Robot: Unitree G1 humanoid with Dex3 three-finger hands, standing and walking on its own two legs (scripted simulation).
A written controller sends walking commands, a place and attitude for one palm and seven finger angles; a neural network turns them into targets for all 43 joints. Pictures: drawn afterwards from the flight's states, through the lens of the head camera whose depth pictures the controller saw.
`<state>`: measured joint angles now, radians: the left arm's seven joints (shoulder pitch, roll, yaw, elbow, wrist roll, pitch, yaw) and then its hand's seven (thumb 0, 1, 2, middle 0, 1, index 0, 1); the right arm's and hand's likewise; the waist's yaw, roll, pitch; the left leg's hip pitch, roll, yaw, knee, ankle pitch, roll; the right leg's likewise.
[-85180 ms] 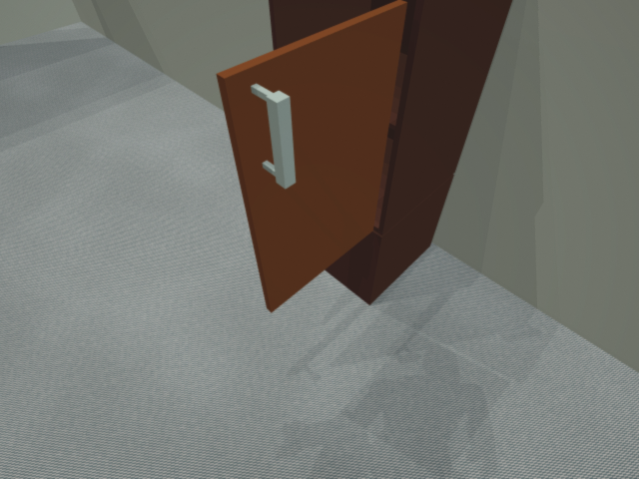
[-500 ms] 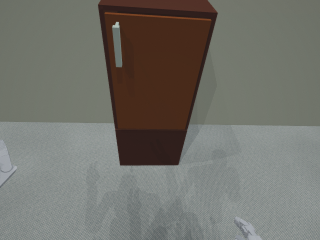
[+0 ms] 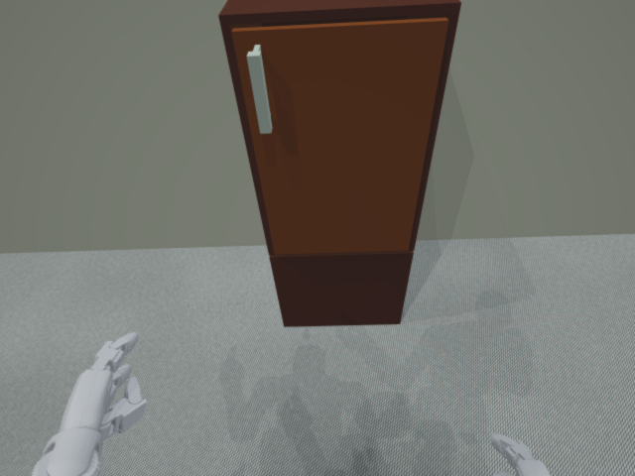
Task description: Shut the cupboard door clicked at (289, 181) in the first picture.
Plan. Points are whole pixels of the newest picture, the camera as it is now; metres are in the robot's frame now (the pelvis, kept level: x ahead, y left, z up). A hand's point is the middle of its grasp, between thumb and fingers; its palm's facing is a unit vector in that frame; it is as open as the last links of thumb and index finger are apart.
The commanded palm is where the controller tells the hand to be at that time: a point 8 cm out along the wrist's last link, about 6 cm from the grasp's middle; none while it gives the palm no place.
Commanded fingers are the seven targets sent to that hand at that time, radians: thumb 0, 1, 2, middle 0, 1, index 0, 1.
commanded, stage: let the arm hang, fingers relaxed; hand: left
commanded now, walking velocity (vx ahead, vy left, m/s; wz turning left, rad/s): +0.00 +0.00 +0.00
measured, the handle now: (261, 89) +0.74 +0.15 +0.16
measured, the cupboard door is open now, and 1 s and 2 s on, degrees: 0 0 0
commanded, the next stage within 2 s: look to check the result in 0.96 s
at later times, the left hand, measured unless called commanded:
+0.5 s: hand out of the picture -0.04 +0.22 -0.15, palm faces +0.03 -0.97 -0.25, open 7.3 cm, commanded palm none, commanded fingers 0.00 0.90 0.90 -0.20 -0.30 -0.20 -0.30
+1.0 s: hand out of the picture +0.04 +0.20 -0.15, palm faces +0.00 -0.98 -0.22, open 7.4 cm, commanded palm none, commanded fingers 0.00 0.90 0.90 -0.20 -0.30 -0.20 -0.30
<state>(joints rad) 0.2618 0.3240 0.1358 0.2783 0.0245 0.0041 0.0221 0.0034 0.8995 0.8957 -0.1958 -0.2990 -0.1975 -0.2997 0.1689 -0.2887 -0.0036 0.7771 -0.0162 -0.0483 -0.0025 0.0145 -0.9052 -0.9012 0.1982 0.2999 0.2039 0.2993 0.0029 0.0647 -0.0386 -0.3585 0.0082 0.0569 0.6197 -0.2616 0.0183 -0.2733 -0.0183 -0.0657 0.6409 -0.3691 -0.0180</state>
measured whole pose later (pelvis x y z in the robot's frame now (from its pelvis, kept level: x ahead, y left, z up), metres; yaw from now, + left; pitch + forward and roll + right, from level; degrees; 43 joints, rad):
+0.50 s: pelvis +0.00 +0.02 +0.02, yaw +0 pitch -2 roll +0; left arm 0.33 0.22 0.02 1.17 0.01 0.02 0.02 0.00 0.92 0.89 -0.20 -0.30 -0.20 -0.30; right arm 0.26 -0.20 0.00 1.11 -0.01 0.01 -0.03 0.01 -0.91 -0.90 0.20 0.30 0.20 0.30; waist 0.01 0.01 0.05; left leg -0.20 -0.01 0.06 0.40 -0.16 0.04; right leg -0.10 -0.02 -0.06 0.38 -0.24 0.01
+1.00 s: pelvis +0.00 +0.01 +0.02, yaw -1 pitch -3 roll +0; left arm 0.22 0.19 0.02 1.13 0.02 0.00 0.01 0.00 0.90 0.89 -0.20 -0.30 -0.20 -0.30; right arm 0.23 -0.21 -0.01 1.13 -0.02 0.00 -0.03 0.01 -0.91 -0.90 0.20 0.30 0.20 0.30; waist -0.01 0.01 0.03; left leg -0.18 0.00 0.07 0.36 -0.14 0.03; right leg -0.09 -0.01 -0.05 0.37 -0.23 -0.01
